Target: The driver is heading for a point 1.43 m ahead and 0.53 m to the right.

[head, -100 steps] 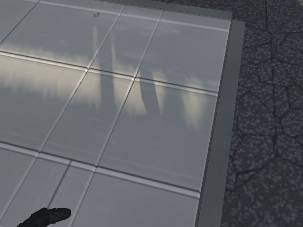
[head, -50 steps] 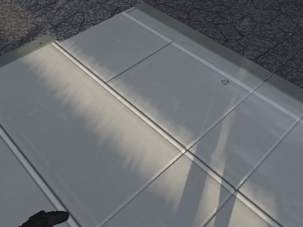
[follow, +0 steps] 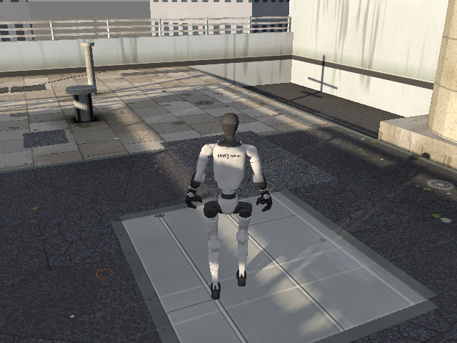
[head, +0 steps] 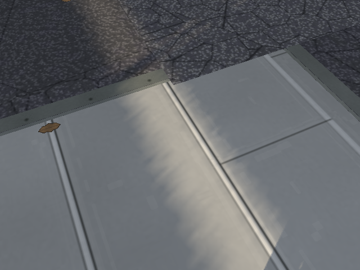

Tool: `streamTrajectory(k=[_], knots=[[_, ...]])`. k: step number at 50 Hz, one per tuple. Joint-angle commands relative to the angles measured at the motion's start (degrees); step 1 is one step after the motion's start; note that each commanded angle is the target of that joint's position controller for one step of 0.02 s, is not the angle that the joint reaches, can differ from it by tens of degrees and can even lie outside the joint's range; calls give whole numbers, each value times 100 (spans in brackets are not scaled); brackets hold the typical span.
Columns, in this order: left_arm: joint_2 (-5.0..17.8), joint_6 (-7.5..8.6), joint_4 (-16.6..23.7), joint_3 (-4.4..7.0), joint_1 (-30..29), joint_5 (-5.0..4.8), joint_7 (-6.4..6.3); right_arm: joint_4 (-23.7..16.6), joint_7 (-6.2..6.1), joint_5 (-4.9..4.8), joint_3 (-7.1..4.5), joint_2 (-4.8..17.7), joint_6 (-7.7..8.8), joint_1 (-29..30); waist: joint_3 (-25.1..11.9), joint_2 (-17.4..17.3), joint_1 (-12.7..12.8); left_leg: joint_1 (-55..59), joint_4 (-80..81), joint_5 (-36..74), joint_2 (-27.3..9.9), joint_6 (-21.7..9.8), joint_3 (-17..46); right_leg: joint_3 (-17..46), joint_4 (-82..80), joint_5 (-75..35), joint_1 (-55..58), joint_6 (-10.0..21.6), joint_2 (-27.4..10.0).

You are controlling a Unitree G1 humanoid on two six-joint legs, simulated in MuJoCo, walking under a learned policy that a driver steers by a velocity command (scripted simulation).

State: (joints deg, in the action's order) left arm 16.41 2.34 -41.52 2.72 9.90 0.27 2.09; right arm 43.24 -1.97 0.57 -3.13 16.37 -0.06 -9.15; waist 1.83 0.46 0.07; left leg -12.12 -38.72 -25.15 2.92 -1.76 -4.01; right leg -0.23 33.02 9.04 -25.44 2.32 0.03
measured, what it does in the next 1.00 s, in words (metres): steps on the spot, turning right: left foot, then right foot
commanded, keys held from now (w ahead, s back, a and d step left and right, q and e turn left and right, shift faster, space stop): e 0.92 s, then no key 0.08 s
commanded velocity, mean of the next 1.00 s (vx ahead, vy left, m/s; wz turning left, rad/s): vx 0.02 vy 0.00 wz -0.54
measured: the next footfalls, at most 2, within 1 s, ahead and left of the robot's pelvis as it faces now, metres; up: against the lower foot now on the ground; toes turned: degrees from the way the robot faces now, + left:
left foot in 0.36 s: +0.12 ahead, +0.14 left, +0.00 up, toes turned -19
right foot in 0.80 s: +0.01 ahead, -0.10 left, +0.00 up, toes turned -32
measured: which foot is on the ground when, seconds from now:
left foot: up 0.00-0.34, down 0.36-0.82, up 0.84-1.00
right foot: down 0.00-0.38, up 0.40-0.78, down 0.80-1.00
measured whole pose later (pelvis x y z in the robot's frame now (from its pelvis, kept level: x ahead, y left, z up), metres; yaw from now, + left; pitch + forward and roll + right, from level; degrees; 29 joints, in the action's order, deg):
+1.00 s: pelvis +0.02 +0.01 +0.02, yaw -35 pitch +2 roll +1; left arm 17.2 -1.8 -34.9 3.7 10.4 -0.1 -0.9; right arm 42.0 -1.9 0.4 -5.4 19.4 -1.0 -7.5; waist 3.4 -2.1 0.0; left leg -30.8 -62.1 -22.7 -1.1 4.8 1.4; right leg 3.6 26.2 12.4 -15.6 2.6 2.1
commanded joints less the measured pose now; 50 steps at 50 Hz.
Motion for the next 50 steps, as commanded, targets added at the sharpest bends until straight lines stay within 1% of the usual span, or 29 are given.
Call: streamTrajectory(k=[1, 2, 3, 4, 6, 8, 15, 17, 18, 19, 20, 21, 22, 23, 24, 26, 28, 31, 37, 39, 40, 41, 42, 43, 44, 45, 46, 47, 50], knots=[[1131, 12, 374, 325, 960, 59, -119, -450, 50, 94, -100, 577, 94, -279, -2036, 1053, 303, -2021, -3324, -1361, 233, 335, 1056, 3281, -936, -4262, 3151, 1903, -2045], [1016, -5, 485, 312, 579, 8, -144, -489, 82, -68, -130, 645, 58, -100, -1601, 703, 228, -2310, -3556, -1055, 39, 347, 1109, 2775, -957, -3537, 2841, 1686, -1821], [922, -53, 552, 302, 319, -75, -176, -462, 55, -75, -134, 618, 11, 27, -1265, 257, 158, -2439, -3335, -749, -118, 376, 1052, 2453, -1059, -2820, 2450, 1432, -1579], [864, -122, 617, 280, 102, -134, -218, -480, 7, -31, -164, 664, -41, 141, -966, 106, 88, -2396, -2901, -476, -250, 426, 1035, 2278, -1200, -2212, 2004, 1270, -1433], [913, -240, 692, 308, -64, -73, -275, -490, -19, -52, -141, 510, -93, 104, -782, 496, -69, -1858, -1966, -129, -160, 529, 852, 2024, -1390, -1556, 1380, 1075, -1010], [1019, -304, 723, 371, 27, -35, -342, -424, -31, -71, -123, 434, -69, 13, -912, 704, -26, -1579, -1371, 24, -64, 631, 824, 2011, -1386, -1498, 1351, 1084, -939], [1093, -453, 857, 447, -100, -82, -403, -394, 66, -103, -169, 524, 65, 33, -911, 959, 85, -879, 95, 576, 8, 557, 905, 2605, -1356, -181, 1090, 879, -804], [1053, -507, 904, 437, -247, -138, -417, -307, 115, -111, -207, 521, 143, -232, -849, 963, -90, -358, 1098, 1108, 20, 404, 775, 2666, -1144, -68, 936, 697, -647], [958, -522, 900, 411, -173, -159, -425, -262, 115, -87, -260, 635, 163, -376, -829, 842, -135, 92, 1614, 1410, -200, 273, 864, 2566, -926, 251, 684, 495, -441], [687, -522, 918, 333, 10, -112, -411, -300, 78, 21, -359, 1049, 148, -513, -867, -1, -47, 605, 2054, 1301, -1321, -136, 1866, 2053, 27, 1365, 63, 169, 1], [648, -457, 1147, 344, -95, -143, -393, -292, 77, 216, -444, 1444, 98, -317, -473, -1805, 124, 273, 2479, 1849, -2316, -1032, 3341, 859, 1277, 2470, -941, -143, 867], [1091, -398, 997, 477, 108, -40, -387, -509, 68, 282, -348, 1099, 138, 12, -441, -1369, 118, 36, 2432, 2180, -2572, -1362, 3370, 1048, 2566, 2501, -924, -340, 459], [1240, -419, 822, 560, 273, -98, -367, -600, 30, 206, -266, 806, 149, 324, -407, -935, 253, -44, 2279, 2317, -2269, -1163, 2738, 1009, 3073, 2149, -877, -401, 418], [1115, -484, 660, 553, 437, -101, -388, -647, 7, 97, -234, 686, 146, 499, -347, -726, 307, 24, 2163, 2301, -1893, -915, 2182, 905, 3353, 1838, -905, -516, 377], [997, -535, 628, 525, 466, -85, -402, -642, -19, 3, -207, 616, 142, 518, -293, -722, 236, 183, 2097, 2418, -1778, -853, 1913, 866, 3642, 1559, -1085, -618, 331], [775, -567, 733, 444, 276, -141, -370, -604, -70, 6, -179, 610, 88, 326, -234, -782, 88, 292, 2089, 2818, -1595, -905, 1398, 583, 3643, 1311, -1144, -767, 257], [662, -549, 928, 381, -114, -189, -345, -540, -115, 46, -211, 690, 29, 8, -288, -923, -167, 823, 2060, 3026, -1669, -1013, 1261, 419, 3078, 1205, -1322, -874, 113], [551, -540, 1088, 306, -307, -153, -275, -501, -105, 29, -299, 914, -25, -139, -477, -1013, -309, 1151, 1987, 3290, -1895, -1110, 1120, 251, 2246, 1377, -967, -906, -117], [625, -617, 1163, 324, -167, -156, -144, -481, 57, -122, -415, 1164, -34, 41, -538, -1135, -219, 811, 1730, 3651, -2099, -1026, 700, -272, 661, 1265, 259, -565, -105], [607, -634, 1052, 366, 180, -154, -105, -445, 70, -241, -416, 1131, -21, 169, -572, -1016, 45, 590, 1259, 3444, -2001, -718, 429, -442, -531, 409, 967, -261, 35], [758, -630, 980, 436, 395, -136, -146, -314, 88, -240, -374, 948, 7, -114, -647, -665, 94, 166, 755, 2864, -1788, -346, 130, -249, -1094, -298, 1671, -57, 91], [1310, -606, 1011, 590, 627, -145, -230, -355, 111, -24, -290, 645, 23, -231, -763, 630, 41, -1128, -654, 1139, -1257, 222, -420, 1199, -1241, -2139, 2756, 349, -909], [1801, -512, 1148, 650, 600, 17, -232, -748, 69, 155, -193, 470, 40, 227, -757, 1822, 141, -2630, -1886, -1334, -400, 616, -176, 3056, -1186, -3263, 2841, 1594, -2238], [1438, -373, 1135, 561, 667, 117, -187, -763, 30, 80, -288, 762, 35, 570, -1009, 1050, 471, -2648, -2799, -1408, -451, 622, 617, 2903, -1320, -2838, 2616, 1904, -2199], [1286, -286, 1075, 483, 405, 101, -199, -739, 27, -43, -324, 837, 11, 550, -775, 886, 262, -2648, -2977, -927, -544, 546, 763, 2353, -1345, -2409, 2340, 1599, -1855], [1170, -261, 1083, 466, 77, 0, -239, -616, -8, -46, -350, 830, -7, 409, -628, 632, 93, -2640, -2814, -438, -594, 534, 807, 2002, -1339, -1899, 2174, 1263, -1485], [1040, -278, 1109, 409, -159, -100, -275, -584, -44, 2, -375, 891, -27, 354, -537, 646, 7, -2626, -2641, -92, -602, 572, 830, 1864, -1329, -1855, 2051, 1096, -1336], [967, -299, 1128, 354, -264, -94, -315, -519, -35, 23, -377, 870, -28, 231, -605, 711, -72, -2349, -2711, 181, -520, 633, 753, 1681, -1314, -2120, 1859, 1068, -1214], [860, -315, 1074, 293, -229, -15, -366, -431, 13, -50, -303, 672, -22, 64, -791, 690, -74, -1984, -2145, 550, -448, 732, 649, 1455, -1271, -2209, 1872, 1070, -1077]])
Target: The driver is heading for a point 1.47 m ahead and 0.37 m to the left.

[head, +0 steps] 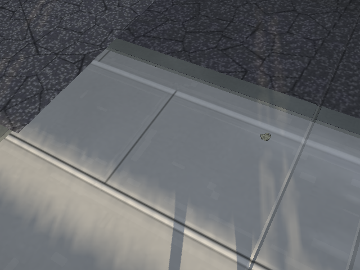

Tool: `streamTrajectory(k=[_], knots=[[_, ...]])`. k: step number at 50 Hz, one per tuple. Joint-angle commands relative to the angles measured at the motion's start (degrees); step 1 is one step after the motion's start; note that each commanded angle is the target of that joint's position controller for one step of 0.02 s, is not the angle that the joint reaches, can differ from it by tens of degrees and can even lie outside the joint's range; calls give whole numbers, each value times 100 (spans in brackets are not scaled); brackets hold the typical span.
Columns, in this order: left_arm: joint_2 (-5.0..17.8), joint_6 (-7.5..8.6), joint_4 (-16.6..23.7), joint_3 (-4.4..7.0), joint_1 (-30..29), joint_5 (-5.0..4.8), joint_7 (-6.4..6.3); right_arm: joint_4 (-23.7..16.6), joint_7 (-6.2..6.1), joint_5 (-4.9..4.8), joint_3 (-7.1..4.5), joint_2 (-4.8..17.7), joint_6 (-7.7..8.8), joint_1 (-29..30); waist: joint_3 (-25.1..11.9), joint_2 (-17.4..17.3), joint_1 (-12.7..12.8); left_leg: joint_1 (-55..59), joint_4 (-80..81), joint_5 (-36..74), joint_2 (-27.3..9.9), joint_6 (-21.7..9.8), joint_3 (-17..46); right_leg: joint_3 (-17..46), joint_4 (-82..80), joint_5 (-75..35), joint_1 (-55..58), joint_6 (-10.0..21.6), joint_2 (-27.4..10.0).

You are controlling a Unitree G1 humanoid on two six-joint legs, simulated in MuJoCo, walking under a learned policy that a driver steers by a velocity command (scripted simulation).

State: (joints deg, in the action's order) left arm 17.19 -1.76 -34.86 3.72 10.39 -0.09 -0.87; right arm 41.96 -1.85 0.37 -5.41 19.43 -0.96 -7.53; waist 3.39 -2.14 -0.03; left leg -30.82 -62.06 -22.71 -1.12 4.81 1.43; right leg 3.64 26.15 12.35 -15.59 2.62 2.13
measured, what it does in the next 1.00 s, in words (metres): walks ahead: left foot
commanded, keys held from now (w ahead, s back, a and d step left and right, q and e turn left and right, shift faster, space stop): no key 0.38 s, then w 0.62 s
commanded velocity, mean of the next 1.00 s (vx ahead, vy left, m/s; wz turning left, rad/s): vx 0.20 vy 0.00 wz -0.10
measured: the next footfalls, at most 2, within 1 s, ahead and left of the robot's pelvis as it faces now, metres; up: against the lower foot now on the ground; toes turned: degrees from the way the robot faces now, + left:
left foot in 0.22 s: +0.06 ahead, +0.14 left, +0.00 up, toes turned -4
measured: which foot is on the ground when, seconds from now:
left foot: up 0.00-0.20, down 0.22-0.64, up 0.66-1.00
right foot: down 0.00-1.00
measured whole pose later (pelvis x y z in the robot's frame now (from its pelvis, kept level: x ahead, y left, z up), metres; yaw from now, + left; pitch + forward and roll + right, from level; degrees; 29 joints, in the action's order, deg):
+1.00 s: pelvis +0.20 +0.01 -0.01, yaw -4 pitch +2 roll +0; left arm 13.8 3.6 -48.8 1.8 27.9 -0.8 -0.4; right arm 38.4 3.3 -1.4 -1.5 15.0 4.6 -0.2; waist 2.2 -2.1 6.2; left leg -35.6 -33.2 0.6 -2.7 -0.7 -0.8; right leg 0.1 10.2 19.3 7.3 1.6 1.2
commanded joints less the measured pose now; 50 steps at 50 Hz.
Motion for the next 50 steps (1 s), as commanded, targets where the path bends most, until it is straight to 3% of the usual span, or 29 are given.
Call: streamTrajectory(k=[1, 3, 7, 10, 11, 12, 13, 14, 15, 19, 21, 22, 24, 25, 27, 28, 30, 31, 32, 33, 34, 35, 37, 39, 41, 44, 47, 50], knots=[[782, 92, 365, 187, -235, 19, -80, -322, 8, -36, -36, 290, 66, -23, -927, 959, -15, -27, 548, 352, -61, 83, 107, 1070, -563, -2414, 908, 1024, -1267], [828, 72, 305, 189, -205, 31, -86, -360, 37, -32, 23, 211, 65, 92, -877, 1032, 82, 268, 1138, 341, -84, 67, 105, 1144, -542, -2046, 819, 1034, -1280], [844, 43, 188, 151, -222, 59, -11, -402, 91, -73, 32, 296, 84, 115, -671, 1111, 191, 912, 1991, 144, -47, -38, 44, 1452, -502, -1488, 445, 1103, -1345], [626, 50, 83, 35, -413, -18, 21, -316, 147, -53, 69, 156, 157, -174, -605, 959, -84, 1759, 3526, 1031, 22, -210, -68, 1502, -255, -1297, 207, 863, -1157], [474, 85, -5, -24, -241, -5, 24, -312, 158, 31, 90, 180, 195, -234, -638, 755, -112, 2269, 4101, 1873, -122, -311, 129, 1459, -210, -970, 25, 582, -978], [315, 137, -51, -77, -37, 118, 23, -358, 130, 116, 51, 498, 219, -332, -799, 162, 38, 2755, 4111, 3109, -794, -519, 764, 1139, 221, -296, -214, 220, -608], [253, 167, -98, -60, 358, 125, 35, -299, 135, 122, 35, 683, 219, -30, -793, -748, 518, 2313, 3932, 3051, -1111, -1029, 1033, 523, 250, 580, -74, -73, -119], [420, 153, -165, -49, 175, 186, 9, -383, 171, 84, 128, 279, 240, 200, -758, -698, 342, 1853, 4109, 2144, -1029, -1199, 1067, 441, 145, 469, 362, -274, -204], [525, 129, -172, -3, -48, 164, 1, -378, 194, 87, 166, 166, 263, 245, -601, -601, 232, 1794, 4110, 1525, -768, -1019, 863, 442, 112, 246, 365, -288, -186], [426, 39, -262, -2, -138, 99, -25, -265, 167, 57, 194, 226, 363, -15, -426, -280, 50, 1829, 3947, 1271, -443, -697, 514, 575, 30, -325, 285, -161, -244], [292, 55, -399, -26, -4, 76, -34, -213, 120, 36, 212, 209, 320, -162, -492, -231, -20, 1935, 4029, -3, -356, -774, 507, 339, 163, 625, 131, -136, -45], [290, 80, -420, -12, 25, 44, -33, -193, 89, -8, 167, 361, 281, -266, -343, -344, -79, 1927, 4186, -951, -461, -936, 743, 128, 441, 1261, -200, -116, 100], [240, 208, -358, 6, -56, -32, -10, -99, 35, -74, 110, 588, 251, -602, 66, -658, -164, 1951, 4837, -2282, -1232, -1467, 1839, -295, 1185, 1489, -933, -128, 110], [227, 296, -319, 9, -160, -73, 6, -66, 19, -95, 85, 662, 261, -701, 295, -708, -206, 1839, 5050, -2403, -1583, -1704, 2333, -345, 1421, 1388, -1117, -121, -61], [230, 436, -327, 32, -145, -108, 64, -62, 12, -113, 71, 679, 299, -658, 380, -687, -165, 1804, 5136, -1969, -1735, -1808, 2444, -259, 1584, 1520, -1190, -29, -300], [207, 491, -385, 33, 8, -126, 105, -102, 32, -151, 75, 661, 296, -501, 323, -671, -50, 1713, 5111, -1698, -1614, -1721, 2173, -320, 1248, 1539, -888, 54, -324], [175, 571, -741, 71, 666, -99, 172, -211, 85, -228, 101, 558, 256, -49, 113, -550, 343, 983, 4751, -1000, -1036, -1415, 1245, -670, 185, 435, 682, 136, -59], [249, 578, -933, 120, 1058, -54, 183, -234, 102, -192, 149, 367, 264, -3, -51, -356, 472, 699, 4221, -636, -756, -1249, 872, -541, 93, 203, 1307, 109, -49], [547, 605, -1025, 202, 1609, -45, 154, -355, 137, -139, 271, -19, 310, 147, -221, 480, 644, 128, 2885, -237, -270, -911, 259, 768, -554, 975, 1865, 381, -846], [1168, 650, -1003, 339, 1946, -41, 197, -628, 130, -172, 296, -99, 418, 240, -210, 1858, 680, -938, 1238, -468, 348, -604, -270, 3070, -1429, 1801, 2298, 1149, -2003], [921, 719, -952, 250, 1851, 5, 199, -629, 124, -257, 189, 258, 509, 260, -18, 1480, 629, -1562, 157, -1055, 182, -641, 255, 3712, -1607, 1844, 2252, 1553, -2375], [686, 774, -895, 171, 1646, -4, 175, -551, 172, -313, 157, 324, 575, 79, 129, 1046, 455, -1913, -268, -603, -57, -765, 446, 3246, -1508, 1734, 2363, 1453, -2253], [595, 779, -849, 122, 1438, -6, 161, -449, 240, -211, 157, 256, 656, 101, 127, 611, 370, -2126, -166, 332, -346, -880, 334, 2324, -1558, 940, 2459, 1104, -1914], [367, 713, -873, 20, 1457, 16, 150, -448, 348, -165, 159, 158, 653, 219, 55, 703, 333, -1780, 241, 889, -459, -788, 150, 1514, -1654, -377, 2262, 883, -1585], [399, 663, -920, 13, 1574, -32, 118, -507, 422, -131, 215, -17, 617, 401, 34, 695, 383, -1601, 765, 1253, -401, -594, -96, 966, -1716, -1257, 2113, 878, -1419], [577, 598, -972, 29, 1643, -21, 30, -718, 473, -136, 326, -244, 632, 985, 188, 652, 519, -1049, 2017, 2013, -250, -417, -314, 421, -1855, -1484, 1596, 808, -1218], [707, 593, -1099, 54, 1837, -46, 8, -855, 513, -183, 329, -165, 655, 1374, 371, 764, 597, -459, 2771, 2518, -76, -428, -399, 293, -2002, -1281, 1300, 810, -1314], [750, 578, -1208, 92, 1782, -118, 9, -934, 545, -199, 274, 27, 681, 1421, 423, 786, 398, -354, 3137, 2416, -61, -688, -246, 250, -1788, -1835, 1731, 688, -1587]])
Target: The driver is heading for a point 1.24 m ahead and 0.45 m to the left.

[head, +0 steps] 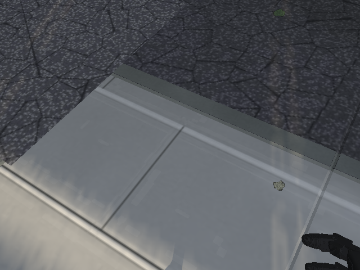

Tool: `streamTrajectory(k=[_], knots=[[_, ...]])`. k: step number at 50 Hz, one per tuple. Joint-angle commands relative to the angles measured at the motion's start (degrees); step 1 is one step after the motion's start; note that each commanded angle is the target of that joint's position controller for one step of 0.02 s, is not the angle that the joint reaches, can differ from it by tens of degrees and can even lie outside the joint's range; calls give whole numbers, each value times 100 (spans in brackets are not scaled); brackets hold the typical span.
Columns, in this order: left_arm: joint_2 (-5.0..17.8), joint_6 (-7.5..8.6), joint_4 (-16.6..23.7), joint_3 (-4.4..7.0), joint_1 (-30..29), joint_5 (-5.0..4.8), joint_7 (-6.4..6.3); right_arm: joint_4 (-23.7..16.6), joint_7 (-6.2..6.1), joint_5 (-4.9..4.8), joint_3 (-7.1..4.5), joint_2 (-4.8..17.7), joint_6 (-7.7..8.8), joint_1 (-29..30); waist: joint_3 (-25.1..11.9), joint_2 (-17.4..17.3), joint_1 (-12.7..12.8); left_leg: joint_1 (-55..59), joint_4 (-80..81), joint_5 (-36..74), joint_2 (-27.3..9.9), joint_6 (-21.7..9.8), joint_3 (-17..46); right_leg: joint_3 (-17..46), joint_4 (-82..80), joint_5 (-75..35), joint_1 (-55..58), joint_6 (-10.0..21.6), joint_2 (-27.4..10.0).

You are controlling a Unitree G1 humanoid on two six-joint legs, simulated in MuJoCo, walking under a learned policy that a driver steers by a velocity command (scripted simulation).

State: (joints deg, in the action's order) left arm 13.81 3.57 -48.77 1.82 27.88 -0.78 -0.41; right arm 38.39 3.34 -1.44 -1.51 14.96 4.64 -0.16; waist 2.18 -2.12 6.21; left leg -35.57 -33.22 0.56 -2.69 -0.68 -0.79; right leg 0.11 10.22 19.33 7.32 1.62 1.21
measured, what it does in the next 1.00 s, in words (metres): walks ahead: left foot, then right foot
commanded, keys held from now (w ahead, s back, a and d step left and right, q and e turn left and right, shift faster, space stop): w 0.50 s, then w+q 0.50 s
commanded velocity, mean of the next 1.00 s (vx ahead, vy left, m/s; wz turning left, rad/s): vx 0.49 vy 0.00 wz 0.17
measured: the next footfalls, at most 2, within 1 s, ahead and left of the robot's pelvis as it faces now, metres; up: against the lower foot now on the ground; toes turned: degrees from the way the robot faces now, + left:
left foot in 0.08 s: +0.25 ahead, +0.12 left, +0.00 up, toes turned +1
right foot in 0.64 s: +0.55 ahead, -0.11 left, +0.00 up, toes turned +2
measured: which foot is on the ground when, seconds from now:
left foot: up 0.00-0.06, down 0.08-0.66, up 0.68-1.00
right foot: down 0.00-0.10, up 0.12-0.62, down 0.64-1.00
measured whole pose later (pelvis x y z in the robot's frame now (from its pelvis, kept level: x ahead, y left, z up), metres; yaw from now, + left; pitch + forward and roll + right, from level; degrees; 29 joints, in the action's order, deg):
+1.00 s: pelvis +0.56 +0.00 +0.01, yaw +13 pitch +0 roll -3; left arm 15.8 5.5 -49.5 3.9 17.1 0.5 -0.1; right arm 42.8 1.4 -1.2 -3.5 16.8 1.4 -8.8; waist 2.2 -2.3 3.6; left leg -38.8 -44.5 -0.1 -6.7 -0.4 2.2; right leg -12.4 12.7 13.7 0.9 1.1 1.3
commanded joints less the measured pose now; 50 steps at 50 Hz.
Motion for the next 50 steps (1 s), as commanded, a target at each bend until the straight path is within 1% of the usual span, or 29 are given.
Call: streamTrajectory(k=[1, 2, 3, 4, 5, 6, 7, 8, 9, 10, 11, 14, 18, 21, 26, 29, 30, 31, 32, 33, 34, 35, 36, 37, 38, 40, 43, 47, 50], knots=[[1135, 28, 172, 303, -31, -43, -40, -556, 24, -6, -155, 563, 128, 552, 411, 806, -355, 336, 312, -46, 162, -244, -44, 548, 45, -3218, -379, 714, -1532], [1215, 4, 172, 335, -88, -24, -47, -497, -1, 16, -212, 685, 118, 282, 142, 891, -532, 750, 285, -232, 301, -354, -142, 483, 446, -4222, -232, 642, -1524], [1257, -40, 176, 350, -173, 1, -56, -334, -50, 27, -310, 852, 95, -343, -308, 934, -894, 1571, 303, -313, 475, -511, -282, 338, 1219, -5221, -245, 546, -1410], [1197, -78, 209, 321, -212, 40, -76, -56, -123, 22, -421, 1045, 56, -1290, -902, 867, -1344, 2921, 271, -226, 465, -670, -284, 175, 2360, -5414, -753, 380, -1173], [915, -78, 365, 214, -99, 184, -104, 137, -213, 90, -509, 1443, 4, -2299, -1772, 47, -1597, 4774, 36, -377, -737, -1013, 1144, 57, 4250, -3308, -2141, 217, -819], [90, 21, 348, 1, 798, 61, -30, 248, -126, 144, -512, 1655, 29, -2414, -2665, -1606, -996, 6145, 1090, -2323, -1949, -1896, 4176, 508, 6114, 1261, -3967, -76, 300], [791, 129, 317, 151, 198, -102, 6, 222, -134, 80, -383, 1070, 40, -2168, -2039, -963, -1227, 5622, 1752, -3136, -1751, -1619, 4449, 977, 6647, 1244, -4586, -2, 24], [1053, 187, 532, 237, -486, -224, 28, 210, -158, 63, -324, 891, 47, -1731, -1077, -566, -1145, 4743, 1840, -2814, -1602, -1396, 3495, 737, 6604, 699, -4883, 55, -258], [990, 230, 596, 213, -789, -170, -9, 186, -156, 98, -306, 853, 61, -1381, -648, 34, -946, 3875, 1940, -1972, -1409, -1304, 2845, 585, 6331, 164, -4644, 66, -545], [939, 230, 599, 237, -896, -65, -28, 182, -136, 168, -290, 756, 88, -1172, -411, 110, -765, 3247, 2051, -1276, -1182, -1281, 2332, 548, 6048, -150, -4417, 46, -725], [863, 183, 561, 241, -738, -38, -19, 196, -131, 241, -266, 659, 125, -1077, -449, -95, -572, 2890, 2197, -960, -1026, -1269, 2012, 611, 5908, -371, -4058, 41, -882], [660, 23, 523, 210, -684, 0, -43, 360, -124, 154, -265, 624, 234, -1105, -291, -158, -424, 2378, 2578, -626, -897, -1409, 1456, 500, 5463, -539, -3961, -95, -1003], [620, 39, 830, 172, -1590, 86, -43, 564, -222, 127, -306, 853, 201, -1435, 78, 1, -646, 2471, 2788, -287, -785, -1370, 994, 407, 4170, -1657, -4599, -297, -1054], [484, 136, 976, 101, -2215, 66, 32, 684, -274, 77, -313, 982, 138, -1728, 146, 38, -906, 2596, 2760, -94, -622, -1169, 605, 191, 2966, -2528, -4352, -287, -847], [512, 220, 1315, 67, -3103, -8, 208, 999, -300, 26, -314, 1058, -21, -2355, 294, 27, -1211, 3469, 2379, 82, -951, -1136, 716, 126, 2087, -2419, -4460, -171, -615], [703, 280, 1374, 134, -2972, 0, 277, 1065, -357, 9, -357, 1171, -137, -2366, 144, -137, -954, 3928, 1848, 732, -1150, -1001, 1007, 175, 1740, -1720, -4081, -1, -444], [830, 301, 1293, 194, -2620, 6, 267, 1043, -370, 12, -376, 1247, -162, -2256, -61, -229, -726, 3904, 1466, 1421, -1091, -935, 1004, 75, 1647, -1519, -3508, 87, -310], [1055, 317, 1071, 319, -1832, 13, 225, 1013, -371, 34, -345, 1200, -181, -2141, -571, -175, -297, 3641, 601, 1988, -806, -788, 814, -47, 1473, -1648, -2321, 254, -211], [1405, 311, 868, 441, -787, 99, 161, 863, -367, 127, -227, 918, -158, -2065, -1473, 45, 150, 2640, -860, 1187, -484, -583, 623, 533, 1856, -1826, -501, 578, -882], [1959, 249, 747, 587, -239, 179, 121, 725, -336, 111, -19, 207, -48, -2804, -2429, 1446, -60, 280, -3058, -1676, 457, -124, 176, 2978, 1672, -1058, 1828, 1411, -2429], [1391, 213, 741, 456, -162, 133, 120, 836, -323, -28, -96, 581, 32, -2700, -2687, 1542, 96, -391, -3904, -3322, 470, -94, 866, 4061, 970, -305, 1768, 1549, -2641], [1067, 202, 771, 343, -588, 103, 100, 698, -325, -165, -245, 1039, 50, -2205, -1623, 1145, 73, -806, -4183, -2979, 157, -121, 901, 3141, 811, -137, 990, 1246, -2427], [889, 199, 797, 285, -982, 95, 89, 612, -344, -146, -251, 1007, 40, -1869, -1072, 854, -89, -735, -4044, -2489, -126, -116, 721, 2380, 654, -381, 187, 1071, -2187], [719, 215, 768, 235, -1307, 95, 107, 571, -358, -73, -266, 916, -1, -1697, -603, 706, -256, -577, -3725, -2151, -278, -85, 679, 1843, 393, -716, -545, 982, -1952], [595, 263, 755, 204, -1528, 130, 114, 604, -366, -43, -302, 833, -85, -1781, -393, 813, -455, -251, -3493, -1882, -436, -67, 722, 1366, 165, -975, -1049, 883, -1757], [620, 340, 680, 243, -1725, 148, 129, 634, -355, -49, -271, 546, -243, -1953, -216, 797, -648, 89, -3373, -1640, -499, 7, 660, 799, -157, -1463, -1589, 910, -1666], [797, 393, 527, 320, -1736, 167, 97, 442, -366, -1, -277, 473, -347, -1688, 5, 613, -711, -234, -2837, -1057, -548, 103, 718, 139, -344, -2053, -1656, 963, -1651], [1007, 325, 403, 380, -1614, 144, 12, 215, -213, 21, -223, 357, -269, -1023, 137, 492, -496, -117, -1362, 105, -469, 67, 391, -635, -394, -2253, -1448, 824, -1471], [1175, 232, 267, 439, -1313, 70, -21, -45, -103, 24, -184, 313, -256, -421, 303, 380, -262, -210, -715, 191, -413, -38, 136, -857, -337, -2295, -975, 790, -1649]])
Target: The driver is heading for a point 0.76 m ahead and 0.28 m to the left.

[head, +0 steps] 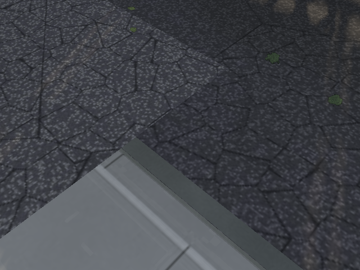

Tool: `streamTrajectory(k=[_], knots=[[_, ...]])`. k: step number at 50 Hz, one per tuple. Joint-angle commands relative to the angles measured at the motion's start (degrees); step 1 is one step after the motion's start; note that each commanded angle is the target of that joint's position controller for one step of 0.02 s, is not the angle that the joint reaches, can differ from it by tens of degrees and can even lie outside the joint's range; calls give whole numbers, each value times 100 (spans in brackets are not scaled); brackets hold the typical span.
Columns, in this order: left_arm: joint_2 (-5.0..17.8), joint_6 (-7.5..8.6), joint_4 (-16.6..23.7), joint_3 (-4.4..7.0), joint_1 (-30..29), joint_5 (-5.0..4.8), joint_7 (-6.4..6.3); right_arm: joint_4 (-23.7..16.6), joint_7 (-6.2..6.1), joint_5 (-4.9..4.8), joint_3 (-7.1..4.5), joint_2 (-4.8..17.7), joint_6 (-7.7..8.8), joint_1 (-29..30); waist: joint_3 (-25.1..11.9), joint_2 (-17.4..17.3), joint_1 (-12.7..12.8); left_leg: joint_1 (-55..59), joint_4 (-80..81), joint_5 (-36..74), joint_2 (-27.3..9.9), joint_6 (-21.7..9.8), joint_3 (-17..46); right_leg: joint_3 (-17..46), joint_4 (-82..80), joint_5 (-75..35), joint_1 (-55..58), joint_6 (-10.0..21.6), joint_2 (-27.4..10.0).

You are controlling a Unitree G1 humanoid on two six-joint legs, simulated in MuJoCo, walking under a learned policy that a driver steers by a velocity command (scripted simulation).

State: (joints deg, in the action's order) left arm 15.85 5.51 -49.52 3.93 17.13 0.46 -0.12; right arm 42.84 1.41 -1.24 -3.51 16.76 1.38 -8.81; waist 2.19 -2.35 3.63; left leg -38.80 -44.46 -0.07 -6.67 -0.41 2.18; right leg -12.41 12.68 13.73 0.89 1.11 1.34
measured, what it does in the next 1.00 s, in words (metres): walks ahead, turning left: left foot, then right foot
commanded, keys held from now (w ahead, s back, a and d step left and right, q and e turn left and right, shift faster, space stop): w+q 1.00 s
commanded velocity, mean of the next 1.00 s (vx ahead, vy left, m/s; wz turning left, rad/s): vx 0.50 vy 0.00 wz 0.58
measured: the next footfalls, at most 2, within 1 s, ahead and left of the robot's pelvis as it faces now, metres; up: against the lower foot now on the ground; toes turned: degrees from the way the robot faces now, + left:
left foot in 0.16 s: +0.26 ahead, +0.14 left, +0.00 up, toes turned +8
right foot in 0.64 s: +0.58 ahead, +0.01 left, +0.00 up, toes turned +26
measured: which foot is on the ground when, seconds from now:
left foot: up 0.00-0.14, down 0.16-0.64, up 0.66-1.00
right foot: down 0.00-0.16, up 0.18-0.62, down 0.64-1.00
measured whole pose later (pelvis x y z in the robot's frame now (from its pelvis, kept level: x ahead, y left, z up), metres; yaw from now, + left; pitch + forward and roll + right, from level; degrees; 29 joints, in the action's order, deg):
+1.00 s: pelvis +0.54 +0.12 +0.00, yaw +35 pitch +1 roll -2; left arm 16.5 5.0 -48.0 4.1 18.1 0.1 0.2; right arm 36.2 1.2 -1.4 -4.1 17.5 1.0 -8.8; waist 2.7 -2.3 4.7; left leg -39.7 -48.0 -3.8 -5.9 0.1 3.0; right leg -9.3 14.2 14.2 -1.0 0.6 0.9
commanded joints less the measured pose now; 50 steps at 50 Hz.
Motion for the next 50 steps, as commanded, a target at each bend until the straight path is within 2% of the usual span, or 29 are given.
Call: streamTrajectory(k=[1, 3, 5, 6, 7, 8, 9, 10, 11, 12, 13, 14, 15, 18, 23, 28, 30, 31, 32, 33, 34, 35, 36, 37, 38, 39, 42, 45, 50], knots=[[1012, -3, 298, 248, -161, -88, -50, -575, 118, 1, 13, 158, 64, 579, 342, 400, 27, 32, 551, 147, -2, -121, -199, 349, -506, -1799, -100, 810, -1730], [1098, -99, 237, 288, -85, -155, -53, -728, 171, 4, -13, 233, 54, 744, 364, 438, 7, -23, 739, -258, 89, -266, -340, 248, -229, -2255, 326, 719, -1851], [1254, -185, 252, 336, -167, -204, -75, -799, 195, 14, -98, 391, 23, 576, 112, 604, -207, 485, 789, -845, 401, -477, -646, 85, 434, -3906, 549, 590, -1862], [1321, -233, 273, 356, -222, -229, -88, -744, 187, 8, -188, 540, 0, 188, -172, 685, -458, 1053, 783, -1115, 636, -611, -813, 2, 1100, -4766, 547, 520, -1812], [1311, -281, 302, 344, -321, -255, -97, -557, 152, -16, -339, 772, -15, -601, -585, 615, -930, 2135, 1080, -960, 925, -796, -932, -158, 2192, -5066, 248, 372, -1629], [1141, -265, 359, 267, -255, -174, -117, -279, 49, -35, -556, 1191, -65, -1613, -1109, 269, -1374, 3866, 1253, -778, 849, -1051, -419, -193, 3778, -3987, -896, 111, -1392], [271, -143, 686, -4, 273, 91, -49, -265, -31, -97, -680, 1918, -52, -1570, -1456, -1399, -723, 5817, 1623, -1463, -677, -2061, 2651, 46, 5924, 1274, -3618, -302, -322], [513, 99, 772, -28, -123, -82, 19, -532, 11, -30, -542, 1592, 65, -1653, -2406, -845, -982, 6297, 2668, -2445, -1271, -2529, 4682, 1570, 6776, 2187, -4385, -276, 73], [901, 232, 955, 70, -784, -321, 69, -478, 43, 29, -427, 1201, 163, -1485, -1644, -403, -1138, 5886, 2891, -2097, -1159, -2165, 3962, 1757, 6755, 1640, -4911, -126, -226], [832, 304, 1004, 36, -889, -295, 50, -484, 41, 16, -381, 1046, 221, -1197, -1121, -93, -916, 5121, 2841, -1600, -932, -1957, 3247, 1734, 6289, 1127, -4817, -23, -476], [840, 316, 928, 55, -864, -130, 1, -544, 31, 9, -317, 840, 233, -777, -762, 173, -651, 4302, 2835, -927, -695, -1781, 2649, 1736, 5763, 804, -4436, -46, -678], [908, 268, 889, 102, -744, -43, -11, -646, 3, 72, -257, 689, 241, -516, -655, 68, -437, 3734, 2928, -368, -532, -1718, 2277, 1785, 5436, 572, -3981, -77, -804], [905, 195, 884, 118, -672, -16, 3, -708, -16, 106, -244, 670, 241, -416, -596, 10, -336, 3408, 3047, -89, -436, -1714, 2139, 1777, 5242, 460, -3720, -134, -822], [651, 45, 960, 62, -788, 54, -1, -662, -116, 56, -293, 847, 263, -551, -412, 100, -296, 2819, 3200, 575, -249, -1725, 1615, 1592, 4421, 34, -3577, -397, -731], [402, 54, 1249, -60, -1814, -5, 62, -516, -241, 6, -327, 954, 185, -928, -151, -161, -691, 2418, 3124, -210, 181, -1288, 1215, 1512, 2324, -1735, -3156, -539, -326], [654, 161, 1423, 20, -2146, -86, 170, -355, -268, -37, -322, 894, 110, -1258, -148, -308, -771, 3003, 2532, -632, -86, -1136, 1913, 1732, 1565, -1563, -2901, -353, -164], [774, 214, 1378, 88, -1867, -100, 178, -366, -282, -20, -335, 898, 73, -1177, -197, -499, -590, 3179, 2178, -430, -157, -1046, 2189, 1704, 1459, -1039, -2556, -183, -140], [842, 242, 1260, 149, -1429, -89, 154, -397, -277, -15, -306, 809, 57, -1083, -351, -529, -344, 3119, 1835, -201, -6, -936, 2162, 1588, 1225, -1048, -1960, -49, -108], [1030, 273, 1158, 237, -798, -14, 117, -457, -255, 20, -212, 559, 67, -1052, -880, -378, -35, 2830, 908, -114, 303, -748, 1902, 1827, 1249, -1021, -838, 204, -468], [1363, 255, 1085, 313, 97, 34, 65, -576, -252, 144, -82, 219, 78, -1194, -1757, 459, 216, 1995, -789, -1465, 764, -494, 1304, 2950, 1331, -723, 695, 532, -1530], [1669, 176, 865, 387, 365, 56, 126, -745, -244, -101, -34, 112, 135, -1971, -2112, 2473, -227, -57, -2392, -3576, 1276, -202, 828, 5783, 613, 849, 1988, 1416, -2601], [1023, 152, 1015, 252, 99, -62, 142, -533, -268, -157, -149, 761, 120, -1787, -1495, 1497, -72, -616, -3016, -3182, 789, -111, 987, 5695, 376, 1930, 1568, 1248, -2499], [722, 107, 1058, 168, -130, -74, 106, -608, -258, -95, -223, 1001, 87, -1146, -841, 975, 67, -693, -3075, -2626, 610, -78, 799, 4638, 350, 1594, 888, 995, -2239], [655, 75, 1078, 123, -380, -16, 99, -646, -261, -33, -222, 916, 62, -891, -517, 598, -39, -461, -2944, -2233, 420, -42, 664, 3924, 257, 782, 227, 887, -1985], [554, 56, 1022, 93, -515, 7, 86, -713, -238, 19, -235, 829, 60, -712, -250, 589, -121, -360, -2673, -1986, 270, -29, 660, 3425, 147, 188, -211, 873, -1785], [521, 69, 985, 73, -561, 38, 65, -734, -196, -17, -229, 708, 41, -751, -197, 759, -233, -101, -2508, -1837, 129, -36, 616, 2991, 14, -167, -509, 816, -1640], [612, 134, 831, 122, -497, -23, 55, -843, -156, -43, -161, 402, -31, -642, -108, 794, -268, -141, -2087, -1634, 14, 31, 422, 2262, -299, -852, -704, 950, -1596], [819, 121, 710, 191, -430, -19, 39, -971, -119, -8, -116, 323, -29, -351, -82, 641, -224, -369, -1373, -1030, -44, 114, 365, 1727, -411, -1472, -511, 1030, -1659], [1016, 13, 546, 224, -255, -76, -2, -1155, 62, -11, -34, 191, 63, 456, 118, 554, 66, 28, 169, 94, 90, 8, -119, 780, -407, -1833, -315, 794, -1521]])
